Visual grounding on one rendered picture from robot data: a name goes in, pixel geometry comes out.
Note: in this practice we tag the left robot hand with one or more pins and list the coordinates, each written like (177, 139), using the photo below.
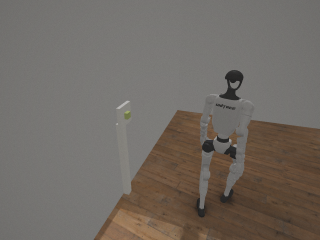
(202, 139)

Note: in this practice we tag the robot left upper arm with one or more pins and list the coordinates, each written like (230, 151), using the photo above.
(208, 108)

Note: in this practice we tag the right robot forearm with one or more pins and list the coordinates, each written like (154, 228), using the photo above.
(241, 147)

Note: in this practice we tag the left robot forearm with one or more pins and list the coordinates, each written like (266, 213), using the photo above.
(203, 128)

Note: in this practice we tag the panel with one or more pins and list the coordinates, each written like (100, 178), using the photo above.
(123, 146)

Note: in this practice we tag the button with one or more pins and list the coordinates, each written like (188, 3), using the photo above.
(127, 115)

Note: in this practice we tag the left robot shin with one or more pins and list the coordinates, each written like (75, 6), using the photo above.
(203, 188)

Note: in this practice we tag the robot head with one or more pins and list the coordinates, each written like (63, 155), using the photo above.
(232, 76)

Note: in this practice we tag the right robot hand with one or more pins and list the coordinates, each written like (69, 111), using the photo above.
(238, 168)

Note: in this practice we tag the robot right upper arm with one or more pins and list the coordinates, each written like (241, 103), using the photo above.
(248, 109)

